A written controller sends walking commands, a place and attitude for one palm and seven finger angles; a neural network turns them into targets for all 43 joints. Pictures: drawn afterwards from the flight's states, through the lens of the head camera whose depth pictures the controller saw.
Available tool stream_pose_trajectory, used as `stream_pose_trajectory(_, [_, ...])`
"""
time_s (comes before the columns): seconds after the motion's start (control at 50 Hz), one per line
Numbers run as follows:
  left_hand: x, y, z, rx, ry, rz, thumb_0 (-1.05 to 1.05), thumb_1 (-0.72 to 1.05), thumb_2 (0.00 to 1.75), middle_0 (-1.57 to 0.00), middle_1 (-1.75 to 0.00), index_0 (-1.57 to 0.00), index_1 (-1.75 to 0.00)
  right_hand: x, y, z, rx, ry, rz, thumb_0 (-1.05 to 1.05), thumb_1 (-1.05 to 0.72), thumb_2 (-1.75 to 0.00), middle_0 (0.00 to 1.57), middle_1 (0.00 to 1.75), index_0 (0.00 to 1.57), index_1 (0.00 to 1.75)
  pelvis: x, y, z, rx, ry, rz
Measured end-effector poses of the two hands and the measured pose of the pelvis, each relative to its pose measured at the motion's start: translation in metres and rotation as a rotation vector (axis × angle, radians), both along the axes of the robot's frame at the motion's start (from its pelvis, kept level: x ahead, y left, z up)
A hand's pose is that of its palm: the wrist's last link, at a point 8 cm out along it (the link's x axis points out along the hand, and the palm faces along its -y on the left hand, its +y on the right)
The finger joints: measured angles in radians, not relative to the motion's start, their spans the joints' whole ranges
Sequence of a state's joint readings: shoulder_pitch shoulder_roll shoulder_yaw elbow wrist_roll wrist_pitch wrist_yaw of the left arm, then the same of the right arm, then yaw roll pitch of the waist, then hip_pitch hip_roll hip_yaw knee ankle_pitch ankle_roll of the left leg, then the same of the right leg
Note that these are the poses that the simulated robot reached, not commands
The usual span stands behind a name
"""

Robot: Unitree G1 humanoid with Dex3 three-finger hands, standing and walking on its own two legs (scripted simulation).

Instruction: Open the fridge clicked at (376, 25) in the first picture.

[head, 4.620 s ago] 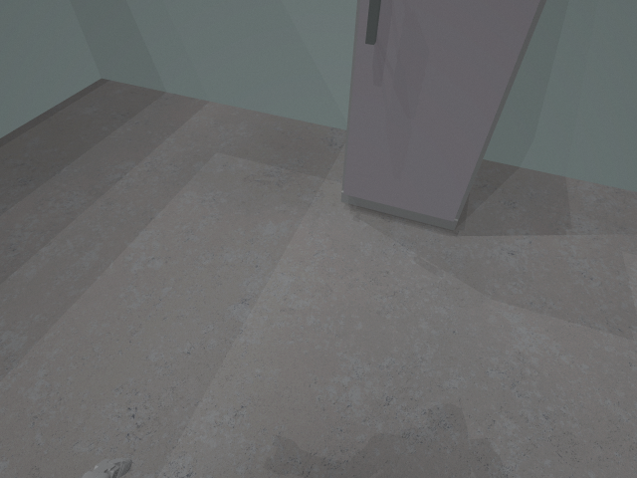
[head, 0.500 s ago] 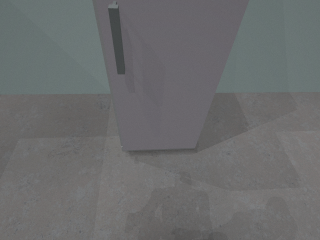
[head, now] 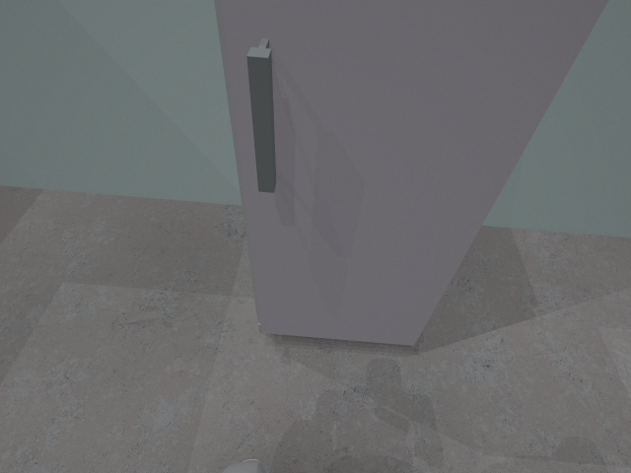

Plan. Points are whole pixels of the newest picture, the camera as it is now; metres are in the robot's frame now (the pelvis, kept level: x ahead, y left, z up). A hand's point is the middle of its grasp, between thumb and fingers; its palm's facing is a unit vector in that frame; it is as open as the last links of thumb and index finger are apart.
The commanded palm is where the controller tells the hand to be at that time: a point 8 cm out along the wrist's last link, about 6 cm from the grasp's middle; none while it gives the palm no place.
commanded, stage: take the last steps up to it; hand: left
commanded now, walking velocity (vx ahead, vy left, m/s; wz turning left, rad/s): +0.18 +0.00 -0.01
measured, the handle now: (266, 122) +0.59 +0.14 +0.13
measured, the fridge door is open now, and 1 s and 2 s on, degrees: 0 0 0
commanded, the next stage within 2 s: come to a stop and stand still in 0.08 s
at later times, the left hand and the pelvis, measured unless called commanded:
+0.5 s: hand (200, 468) +0.15 +0.18 -0.17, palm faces -0.01 -0.97 -0.25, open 7.3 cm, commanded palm none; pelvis +0.09 -0.01 +0.00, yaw -2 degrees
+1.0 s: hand out of the picture +0.05 +0.22 -0.17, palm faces +0.07 -0.98 -0.17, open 7.4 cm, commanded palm none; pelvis +0.03 +0.03 +0.01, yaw +0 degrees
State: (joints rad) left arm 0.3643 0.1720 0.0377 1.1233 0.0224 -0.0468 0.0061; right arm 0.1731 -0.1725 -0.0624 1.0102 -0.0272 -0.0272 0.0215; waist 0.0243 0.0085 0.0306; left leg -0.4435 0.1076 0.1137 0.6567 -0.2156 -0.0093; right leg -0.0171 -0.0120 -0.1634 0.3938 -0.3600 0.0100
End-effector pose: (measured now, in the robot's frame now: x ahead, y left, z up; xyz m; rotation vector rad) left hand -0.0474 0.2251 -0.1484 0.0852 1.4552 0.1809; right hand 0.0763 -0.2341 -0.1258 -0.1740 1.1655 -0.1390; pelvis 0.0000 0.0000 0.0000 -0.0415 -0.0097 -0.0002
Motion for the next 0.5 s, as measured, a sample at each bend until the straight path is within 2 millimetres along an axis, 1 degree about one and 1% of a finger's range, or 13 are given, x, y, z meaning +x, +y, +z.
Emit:
stream_pose_trajectory(0.04, [-0.003, 0.005, -0.01, -0.02, 0.055, 0.02, -0.01, 0.91, 0.9, -0.2, -0.3, -0.2, -0.3, 0.028, 0.009, -0.003, -0.019, -0.032, 0.026, 0.0, -0.91, -0.89, 0.19, 0.3, 0.2, 0.3, 0.017, 0.01, -0.008, 0.004, -0.002, -0.003])
stream_pose_trajectory(0.06, [-0.002, 0.007, -0.012, -0.028, 0.079, 0.025, 0.0, 0.91, 0.9, -0.2, -0.3, -0.2, -0.3, 0.038, 0.014, -0.003, -0.024, -0.044, 0.033, 0.0, -0.91, -0.89, 0.19, 0.3, 0.2, 0.3, 0.023, 0.013, -0.01, 0.012, -0.004, -0.006])
stream_pose_trajectory(0.08, [0.002, 0.009, -0.013, -0.033, 0.096, 0.024, 0.0, 0.91, 0.9, -0.2, -0.3, -0.2, -0.3, 0.045, 0.018, -0.002, -0.026, -0.049, 0.035, 0.0, -0.91, -0.89, 0.2, 0.3, 0.2, 0.3, 0.028, 0.016, -0.01, 0.017, -0.007, -0.014])
stream_pose_trajectory(0.12, [0.016, 0.014, -0.009, -0.036, 0.105, 0.011, 0.0, 0.91, 0.9, -0.2, -0.3, -0.2, -0.3, 0.05, 0.025, 0.0, -0.024, -0.043, 0.022, 0.0, -0.91, -0.89, 0.2, 0.3, 0.2, 0.3, 0.039, 0.021, -0.006, 0.023, -0.009, -0.026])
stream_pose_trajectory(0.16, [0.037, 0.017, -0.004, -0.036, 0.086, -0.005, 0.0, 0.91, 0.9, -0.2, -0.3, -0.2, -0.3, 0.049, 0.032, 0.001, -0.015, -0.018, 0.003, 0.0, -0.91, -0.89, 0.2, 0.3, 0.2, 0.3, 0.048, 0.024, -0.001, 0.029, -0.008, -0.029])
stream_pose_trajectory(0.24, [0.09, 0.021, 0.004, -0.02, 0.006, -0.033, 0.0, 0.91, 0.9, -0.2, -0.3, -0.2, -0.3, 0.041, 0.028, 0.004, -0.031, 0.032, -0.05, -0.02, -0.95, -0.89, 0.2, 0.3, 0.21, 0.3, 0.066, 0.027, 0.008, 0.042, -0.004, -0.031])
stream_pose_trajectory(0.32, [0.139, 0.017, 0.007, 0.005, -0.073, -0.051, 0.0, 0.91, 0.9, -0.2, -0.3, -0.2, -0.3, 0.029, 0.028, -0.002, -0.013, 0.122, -0.064, -0.01, -0.94, -0.89, 0.2, 0.3, 0.21, 0.3, 0.081, 0.021, 0.009, 0.05, -0.009, -0.022])
stream_pose_trajectory(0.42, [0.179, 0.011, 0.009, 0.058, -0.124, -0.089, 0.01, 0.93, 0.9, -0.2, -0.3, -0.2, -0.3, 0.018, 0.022, -0.018, 0.035, 0.194, -0.111, 0.0, -0.93, -0.89, 0.2, 0.3, 0.21, 0.3, 0.093, 0.003, 0.003, 0.067, -0.024, -0.029])
stream_pose_trajectory(0.5, [0.197, 0.0, 0.013, 0.091, -0.158, -0.121, 0.01, 0.92, 0.9, -0.2, -0.3, -0.2, -0.3, 0.015, 0.009, -0.033, 0.072, 0.221, -0.143, 0.0, -0.92, -0.89, 0.2, 0.3, 0.21, 0.3, 0.094, -0.011, -0.004, 0.062, -0.024, -0.03])
